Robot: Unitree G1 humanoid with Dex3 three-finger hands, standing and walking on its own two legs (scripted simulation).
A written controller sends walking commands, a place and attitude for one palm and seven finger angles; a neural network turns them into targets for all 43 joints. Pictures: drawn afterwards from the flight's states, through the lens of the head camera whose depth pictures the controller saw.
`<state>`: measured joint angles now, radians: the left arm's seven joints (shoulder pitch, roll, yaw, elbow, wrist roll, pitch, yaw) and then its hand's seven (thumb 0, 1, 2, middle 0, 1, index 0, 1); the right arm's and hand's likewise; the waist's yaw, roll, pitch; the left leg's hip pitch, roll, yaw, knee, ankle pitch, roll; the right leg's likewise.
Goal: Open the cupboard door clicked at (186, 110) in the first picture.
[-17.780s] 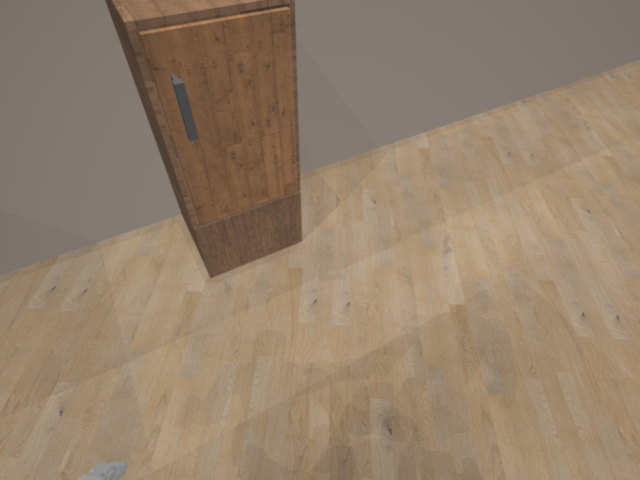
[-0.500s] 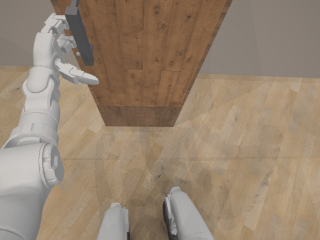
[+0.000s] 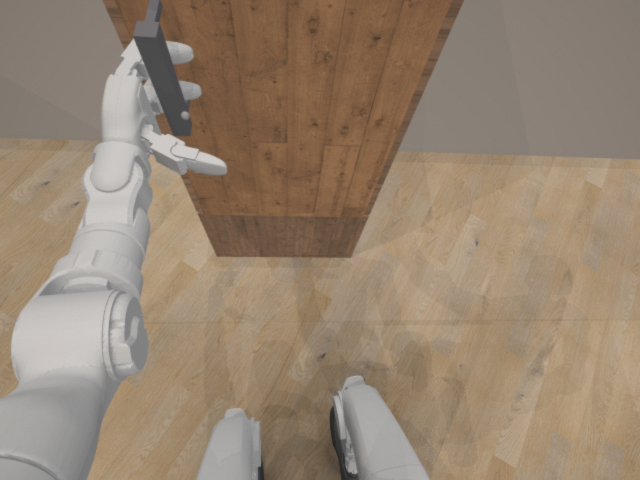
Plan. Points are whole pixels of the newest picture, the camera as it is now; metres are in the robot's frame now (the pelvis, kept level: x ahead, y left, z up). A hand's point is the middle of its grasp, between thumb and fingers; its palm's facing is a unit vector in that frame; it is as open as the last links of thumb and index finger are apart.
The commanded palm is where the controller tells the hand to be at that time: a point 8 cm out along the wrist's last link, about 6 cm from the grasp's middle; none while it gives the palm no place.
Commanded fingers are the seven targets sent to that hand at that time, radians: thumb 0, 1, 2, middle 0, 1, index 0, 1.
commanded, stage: slide the fingers in behind the handle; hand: left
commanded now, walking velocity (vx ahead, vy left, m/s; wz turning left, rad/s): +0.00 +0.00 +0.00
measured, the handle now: (169, 73) +0.59 +0.12 +0.07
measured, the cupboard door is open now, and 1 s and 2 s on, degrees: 0 0 39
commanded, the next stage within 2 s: close the thumb around the handle in 0.26 s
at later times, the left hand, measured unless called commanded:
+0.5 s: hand (183, 113) +0.54 +0.10 +0.07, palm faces -0.12 -0.99 -0.03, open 13.5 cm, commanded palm +0.52 +0.15 +0.07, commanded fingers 0.00 -0.05 0.49 -0.33 -1.25 -0.33 -1.25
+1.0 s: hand (182, 117) +0.53 +0.10 +0.07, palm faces -0.12 -0.99 -0.02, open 5.8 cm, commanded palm +0.51 +0.15 +0.07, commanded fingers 0.00 0.90 0.90 -0.40 -1.35 -0.40 -1.35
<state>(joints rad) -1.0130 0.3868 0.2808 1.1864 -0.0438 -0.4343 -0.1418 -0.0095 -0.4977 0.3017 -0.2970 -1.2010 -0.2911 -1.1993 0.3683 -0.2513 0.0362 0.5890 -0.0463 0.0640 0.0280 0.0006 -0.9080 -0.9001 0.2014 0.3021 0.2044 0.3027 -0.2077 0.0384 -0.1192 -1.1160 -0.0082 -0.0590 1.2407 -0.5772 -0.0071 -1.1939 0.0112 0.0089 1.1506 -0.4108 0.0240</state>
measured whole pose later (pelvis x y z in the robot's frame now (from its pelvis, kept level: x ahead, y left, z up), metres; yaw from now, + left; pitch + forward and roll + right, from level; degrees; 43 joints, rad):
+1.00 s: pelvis +0.00 +0.00 +0.00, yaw +0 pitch +26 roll -2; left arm -0.99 0.38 0.28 1.16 -0.06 -0.43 -0.15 0.01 0.71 0.81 -0.36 -1.31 -0.36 -1.33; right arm 0.37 -0.25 0.03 0.59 -0.04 0.07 0.03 0.00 -0.91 -0.90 0.20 0.30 0.20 0.30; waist -0.20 0.04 -0.12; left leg -1.10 -0.01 -0.06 1.23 -0.58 -0.01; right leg -1.18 0.01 0.01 1.14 -0.41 0.02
